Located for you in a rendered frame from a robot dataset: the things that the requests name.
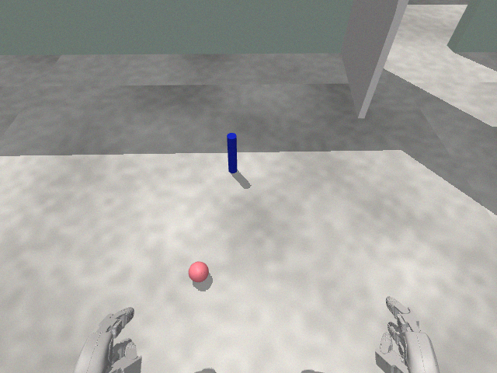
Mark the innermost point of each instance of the right robot hand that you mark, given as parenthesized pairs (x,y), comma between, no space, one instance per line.
(414,346)

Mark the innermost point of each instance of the left robot hand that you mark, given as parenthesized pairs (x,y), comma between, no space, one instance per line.
(99,355)

